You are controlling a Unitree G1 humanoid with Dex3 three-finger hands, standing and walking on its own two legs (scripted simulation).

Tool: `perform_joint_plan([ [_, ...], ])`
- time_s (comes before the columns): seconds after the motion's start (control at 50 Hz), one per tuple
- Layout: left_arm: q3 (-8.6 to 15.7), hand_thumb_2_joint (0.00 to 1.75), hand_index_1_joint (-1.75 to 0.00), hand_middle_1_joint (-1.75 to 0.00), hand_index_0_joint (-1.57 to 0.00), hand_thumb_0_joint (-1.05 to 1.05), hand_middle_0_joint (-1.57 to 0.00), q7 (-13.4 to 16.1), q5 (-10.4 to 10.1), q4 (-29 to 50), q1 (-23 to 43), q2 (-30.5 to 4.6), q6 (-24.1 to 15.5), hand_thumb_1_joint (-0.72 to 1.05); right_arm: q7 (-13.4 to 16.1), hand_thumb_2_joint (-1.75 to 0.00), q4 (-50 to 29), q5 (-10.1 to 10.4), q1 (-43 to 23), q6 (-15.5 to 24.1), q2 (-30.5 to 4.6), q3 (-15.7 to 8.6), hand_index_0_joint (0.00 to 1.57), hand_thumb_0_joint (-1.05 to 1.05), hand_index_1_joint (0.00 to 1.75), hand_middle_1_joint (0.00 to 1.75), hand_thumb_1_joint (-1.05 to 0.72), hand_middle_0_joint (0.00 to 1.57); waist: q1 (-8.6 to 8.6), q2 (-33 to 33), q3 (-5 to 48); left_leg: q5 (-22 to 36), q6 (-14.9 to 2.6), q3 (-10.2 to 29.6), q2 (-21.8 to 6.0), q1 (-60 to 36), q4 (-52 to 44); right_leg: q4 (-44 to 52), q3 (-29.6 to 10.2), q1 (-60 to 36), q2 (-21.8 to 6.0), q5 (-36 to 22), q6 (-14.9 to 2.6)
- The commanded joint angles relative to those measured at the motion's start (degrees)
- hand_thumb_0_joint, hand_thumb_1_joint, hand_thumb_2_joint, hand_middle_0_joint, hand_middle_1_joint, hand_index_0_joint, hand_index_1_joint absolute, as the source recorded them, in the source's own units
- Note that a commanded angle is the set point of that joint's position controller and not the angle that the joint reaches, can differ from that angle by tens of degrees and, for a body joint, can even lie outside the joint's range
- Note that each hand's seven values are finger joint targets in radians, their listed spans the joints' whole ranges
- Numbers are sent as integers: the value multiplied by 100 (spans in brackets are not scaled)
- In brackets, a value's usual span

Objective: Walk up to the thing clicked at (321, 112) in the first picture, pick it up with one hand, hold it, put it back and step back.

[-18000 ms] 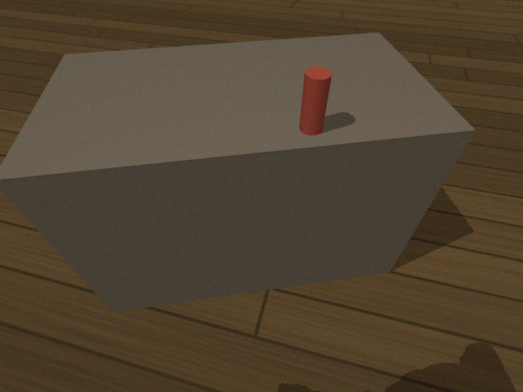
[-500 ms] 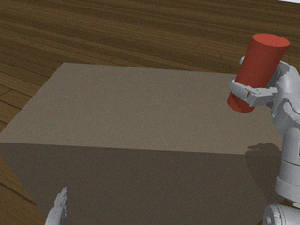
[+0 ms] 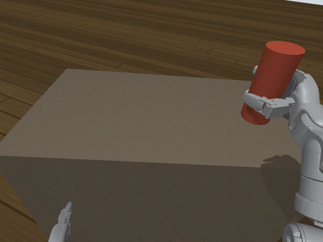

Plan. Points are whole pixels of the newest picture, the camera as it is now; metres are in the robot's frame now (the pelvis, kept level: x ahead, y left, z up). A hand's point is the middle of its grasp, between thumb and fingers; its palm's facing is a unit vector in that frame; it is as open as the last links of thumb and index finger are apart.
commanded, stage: hold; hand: right
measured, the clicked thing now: (267, 86) +0.33 -0.17 +0.30
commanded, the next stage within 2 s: crouch in 0.56 s
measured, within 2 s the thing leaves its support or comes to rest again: neither
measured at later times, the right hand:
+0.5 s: hand (259, 95) +0.33 -0.16 +0.28, palm faces +0.07 +1.00 -0.02, open 9.2 cm
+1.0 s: hand (250, 105) +0.36 -0.17 +0.24, palm faces +0.11 +0.99 +0.03, open 9.1 cm
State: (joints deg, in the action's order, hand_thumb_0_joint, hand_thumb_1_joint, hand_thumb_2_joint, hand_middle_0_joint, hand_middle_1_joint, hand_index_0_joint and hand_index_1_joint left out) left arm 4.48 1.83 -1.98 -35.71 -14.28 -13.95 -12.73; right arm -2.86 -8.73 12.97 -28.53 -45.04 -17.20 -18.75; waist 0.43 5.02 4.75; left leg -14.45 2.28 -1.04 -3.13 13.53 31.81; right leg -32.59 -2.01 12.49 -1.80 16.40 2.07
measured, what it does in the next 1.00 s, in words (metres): stands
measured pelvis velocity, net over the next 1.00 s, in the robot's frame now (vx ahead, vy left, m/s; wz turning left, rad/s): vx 0.00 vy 0.00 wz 0.01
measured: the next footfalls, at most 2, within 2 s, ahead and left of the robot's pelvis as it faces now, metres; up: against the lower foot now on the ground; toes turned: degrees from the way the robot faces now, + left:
none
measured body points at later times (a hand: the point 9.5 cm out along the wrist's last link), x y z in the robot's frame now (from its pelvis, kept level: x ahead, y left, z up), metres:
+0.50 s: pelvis +0.00 +0.00 +0.00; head -0.06 +0.04 +0.44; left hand +0.18 +0.25 -0.06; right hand +0.32 -0.22 +0.28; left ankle +0.03 +0.15 -0.73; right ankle +0.02 -0.14 -0.73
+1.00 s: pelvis +0.00 +0.00 +0.00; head -0.05 +0.03 +0.45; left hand +0.17 +0.24 -0.06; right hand +0.35 -0.22 +0.24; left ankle +0.03 +0.15 -0.73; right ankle +0.02 -0.14 -0.73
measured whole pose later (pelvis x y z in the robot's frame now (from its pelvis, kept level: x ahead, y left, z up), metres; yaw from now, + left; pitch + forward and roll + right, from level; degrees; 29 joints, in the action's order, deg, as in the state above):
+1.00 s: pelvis +0.00 +0.00 +0.00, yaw +0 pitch -3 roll +0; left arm 3.4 1.6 -1.4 -34.0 -13.7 -12.3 -15.0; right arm -2.4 5.4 12.9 -29.9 -41.5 -16.6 -19.1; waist -1.3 4.5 4.1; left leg -14.0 2.4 -0.5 -3.2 15.0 32.0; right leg -32.2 -1.5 13.5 -1.7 15.8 1.9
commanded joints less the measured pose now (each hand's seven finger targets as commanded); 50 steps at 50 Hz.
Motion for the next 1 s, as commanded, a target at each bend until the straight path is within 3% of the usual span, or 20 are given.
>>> perform_joint_plan([
  [0.0, 357, 4, -5, -6, -6, 0, -5, 52, -50, 1028, 935, -776, -337, -54, 26, -134, -1045, 98, -2685, 403, -1342, -481, 134, 0, 145, 145, -24, 129, -15, -445, 805, 391, -127, -406, 307, -46, -626, 596, 218, -188, 236, -603, -196],
  [0.06, 200, 5, -5, -5, -5, 0, -5, 14, -43, 936, 691, -547, -318, -55, 96, -134, -987, 163, -2646, 502, -1484, -712, 136, 0, 146, 146, -27, 131, 48, -669, 759, 329, -105, -404, 311, -66, -631, 563, 260, -85, 246, -551, -220],
  [0.14, 386, 5, -5, -5, -5, 0, -5, 31, -19, 1038, 614, -682, -376, -55, 183, -134, -1272, 136, -2972, 693, -1553, -737, 135, 0, 146, 146, -23, 130, -43, -409, 1125, 598, -121, -335, 282, -68, -550, 474, 295, -318, 263, -767, -226],
  [0.24, 294, 6, -5, -5, -5, 0, -5, 48, -27, 1304, 995, -717, -411, -55, 174, -133, -1551, 35, -2912, 719, -1261, -317, 134, 0, 145, 145, -22, 129, -9, -216, 1181, 521, -141, -318, 275, -97, -531, 468, 271, -330, 248, -724, -211],
  [0.26, 29, 5, -5, -5, -5, 0, -5, 32, -26, 1302, 1019, -486, -400, -55, 119, -133, -1459, 31, -2905, 680, -1000, -99, 134, 0, 145, 145, -22, 129, -25, -277, 1094, 487, -133, -313, 272, -98, -574, 493, 266, -288, 254, -681, -219],
  [0.3, -26, 5, -5, -5, -5, 0, -5, 36, -46, 1257, 1241, -445, -415, -55, 36, -134, -1343, 41, -2775, 615, -889, -6, 135, 0, 146, 146, -22, 130, 30, -198, 978, 322, -139, -330, 275, -108, -601, 561, 244, -212, 242, -557, -194],
  [0.32, 217, 5, -5, -6, -5, 0, -5, 84, -51, 1254, 1273, -678, -414, -54, 14, -134, -1150, 77, -2688, 551, -1046, -177, 134, 0, 146, 146, -23, 130, 7, -309, 883, 298, -119, -333, 282, -82, -623, 546, 237, -204, 236, -534, -208],
  [0.34, 132, 5, -5, -5, -5, 0, -5, 61, -48, 1041, 1186, -595, -395, -55, -37, -134, -960, 67, -2428, 485, -923, -92, 135, 0, 146, 146, -24, 130, 46, -328, 886, 359, -129, -376, 306, -95, -594, 572, 216, -183, 229, -632, -191],
  [0.4, 348, 4, -5, -5, -6, 0, -5, 69, -39, 1111, 995, -829, -361, -54, -31, -135, -969, 94, -2465, 380, -1227, -404, 135, 0, 146, 146, -24, 130, -5, -352, 930, 348, -134, -406, 311, -105, -624, 623, 210, -228, 225, -582, -182],
  [0.48, 233, 5, -5, -5, -5, 0, -5, 9, -30, 874, 698, -580, -319, -55, 101, -135, -1059, 169, -2662, 489, -1588, -841, 137, 0, 147, 147, -26, 132, 33, -611, 850, 298, -89, -379, 280, -109, -690, 563, 291, -126, 285, -507, -245],
  [0.52, 469, 5, -5, -5, -5, 0, -5, 50, -13, 1203, 783, -833, -385, -55, 192, -136, -1360, 180, -2891, 618, -1771, -984, 137, 0, 148, 148, -25, 133, 12, -695, 987, 319, -82, -352, 288, -130, -655, 520, 308, -172, 278, -485, -262],
  [0.6, 163, 6, -5, -5, -4, 0, -5, 15, -33, 1020, 704, -459, -434, -56, 226, -133, -1539, 94, -3036, 795, -1393, -507, 135, 0, 146, 146, -20, 130, -25, -355, 953, 332, -106, -306, 278, 1, -591, 499, 301, -230, 287, -479, -259],
  [0.62, 228, 6, -5, -5, -4, 0, -5, 31, -37, 1193, 772, -559, -440, -56, 196, -133, -1573, 98, -2950, 791, -1488, -581, 134, 0, 145, 145, -21, 130, -10, -365, 1091, 381, -99, -311, 277, -57, -580, 464, 292, -262, 285, -557, -259],
  [0.66, -116, 6, -5, -5, -4, 0, -4, -5, -53, 1221, 916, -314, -431, -53, 64, -133, -1499, 73, -2862, 689, -977, -66, 136, 0, 147, 147, -19, 132, -34, -211, 1014, 469, -105, -296, 271, -52, -566, 457, 302, -268, 274, -674, -233],
  [0.72, 221, 6, -5, -5, -5, 0, -4, 60, -47, 1262, 1315, -740, -454, -54, -32, -133, -910, 30, -2851, 459, -893, 79, 136, 0, 146, 146, -23, 131, -97, -168, 837, 317, -127, -338, 299, 13, -623, 598, 212, -240, 242, -522, -190],
  [0.76, 421, 5, -5, -5, -5, 0, -5, 80, -41, 1020, 1292, -969, -449, -54, -77, -132, -560, 19, -2735, 316, -1027, -26, 134, 0, 144, 144, -21, 129, -111, -160, 652, 115, -126, -377, 311, 97, -666, 702, 166, -194, 217, -308, -169],
  [0.82, 150, 4, -4, -5, -5, 0, -5, 64, -41, 1044, 1070, -668, -486, -53, -77, -128, -267, 55, -2633, 375, -1197, -302, 132, 0, 141, 141, -21, 127, -64, -633, 617, -34, -80, -409, 316, -2, -733, 681, 186, -39, 250, -167, -234],
  [0.84, -226, 4, -4, -5, -5, 0, -5, 30, -46, 903, 855, -222, -462, -53, -66, -129, 133, 63, -2381, 396, -1178, -388, 132, 0, 141, 141, -17, 127, -13, -747, 589, 114, -57, -423, 310, -30, -732, 642, 218, -3, 255, -308, -250],
  [0.94, 345, 6, -5, -5, -5, 0, -5, 67, 31, 952, 408, -623, -499, -54, 166, -136, 308, 5, -2747, 992, -1408, -676, 140, 0, 149, 149, -22, 135, -187, -787, 829, 598, -47, -339, 287, 113, -565, 513, 313, -166, 261, -612, -256],
  [0.98, 286, 7, -5, -5, -4, 0, -4, 45, 27, 1016, 396, -545, -549, -55, 224, -136, 305, -84, -2930, 1344, -1332, -571, 141, 0, 150, 150, -23, 136, -205, -582, 831, 615, -73, -274, 272, 164, -515, 476, 328, -143, 253, -591, -246],
])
